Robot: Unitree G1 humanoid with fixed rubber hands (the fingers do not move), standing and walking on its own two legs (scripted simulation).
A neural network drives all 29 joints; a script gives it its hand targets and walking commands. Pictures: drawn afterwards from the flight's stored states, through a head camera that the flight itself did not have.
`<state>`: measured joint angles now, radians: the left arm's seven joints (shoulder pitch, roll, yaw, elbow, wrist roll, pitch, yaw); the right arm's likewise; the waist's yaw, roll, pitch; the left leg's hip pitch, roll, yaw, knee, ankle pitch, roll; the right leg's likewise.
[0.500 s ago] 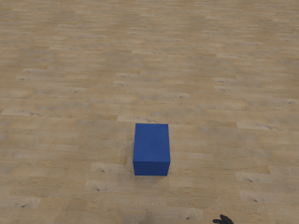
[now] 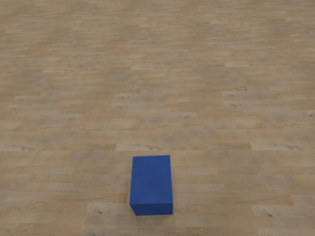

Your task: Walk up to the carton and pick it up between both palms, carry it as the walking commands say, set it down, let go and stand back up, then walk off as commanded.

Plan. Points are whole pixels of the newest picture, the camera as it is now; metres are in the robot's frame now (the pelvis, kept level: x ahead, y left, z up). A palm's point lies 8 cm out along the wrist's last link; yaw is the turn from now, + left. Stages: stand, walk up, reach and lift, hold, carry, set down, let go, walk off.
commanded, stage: walk up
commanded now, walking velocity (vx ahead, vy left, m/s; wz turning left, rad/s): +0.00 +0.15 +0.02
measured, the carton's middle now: (152, 185) +0.51 +0.06 -0.66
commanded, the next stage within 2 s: stand in 1.70 s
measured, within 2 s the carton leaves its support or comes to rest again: neither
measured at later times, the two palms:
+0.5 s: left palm out of the picture -0.02 +0.32 -0.14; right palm out of the picture +0.06 -0.14 -0.11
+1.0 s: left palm out of the picture -0.01 +0.31 -0.12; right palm out of the picture -0.07 -0.16 -0.13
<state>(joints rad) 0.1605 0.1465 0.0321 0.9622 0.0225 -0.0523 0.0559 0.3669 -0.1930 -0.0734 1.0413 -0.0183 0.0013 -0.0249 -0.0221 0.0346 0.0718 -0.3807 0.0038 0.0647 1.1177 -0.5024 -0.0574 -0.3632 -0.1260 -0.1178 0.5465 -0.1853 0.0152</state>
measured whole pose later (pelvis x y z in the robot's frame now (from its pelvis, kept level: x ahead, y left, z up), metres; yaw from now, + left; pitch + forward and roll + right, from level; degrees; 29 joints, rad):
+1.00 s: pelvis -0.02 +0.07 +0.02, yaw +0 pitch +0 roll -1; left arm 0.30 0.17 0.05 1.08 0.02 -0.01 -0.01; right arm 0.39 -0.18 -0.05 1.10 -0.02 -0.01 -0.03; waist -0.03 0.03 -0.02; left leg -0.18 0.06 0.06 0.34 -0.17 0.00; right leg -0.33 -0.03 -0.09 0.76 -0.40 0.00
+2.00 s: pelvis +0.05 +0.08 -0.01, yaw -1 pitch +5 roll +0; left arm 0.16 0.19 -0.03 0.84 -0.09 0.21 0.06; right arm 0.13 -0.20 0.02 0.85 0.06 0.18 -0.03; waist 0.00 0.00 0.00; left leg -0.46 0.02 0.09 0.60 -0.22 0.03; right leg -0.28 -0.05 -0.05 0.61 -0.40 0.02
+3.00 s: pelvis -0.03 +0.08 -0.09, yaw -5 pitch +24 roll -1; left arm -0.61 0.15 0.18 0.63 -0.01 0.42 0.08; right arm -0.66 -0.23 -0.21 0.74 0.00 0.37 0.04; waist 0.02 -0.01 0.05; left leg -1.20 0.02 0.01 1.02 -0.24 0.01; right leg -1.08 0.01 0.02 1.11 -0.45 0.03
